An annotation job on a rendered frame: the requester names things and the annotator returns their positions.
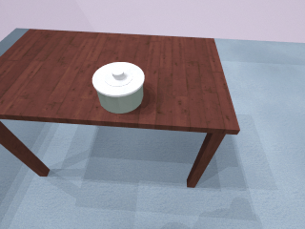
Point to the table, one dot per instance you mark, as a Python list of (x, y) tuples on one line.
[(46, 76)]

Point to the pot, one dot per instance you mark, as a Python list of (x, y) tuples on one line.
[(121, 104)]

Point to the knob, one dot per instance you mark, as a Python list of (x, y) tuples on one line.
[(117, 72)]

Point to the lid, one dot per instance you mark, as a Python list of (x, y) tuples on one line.
[(129, 83)]

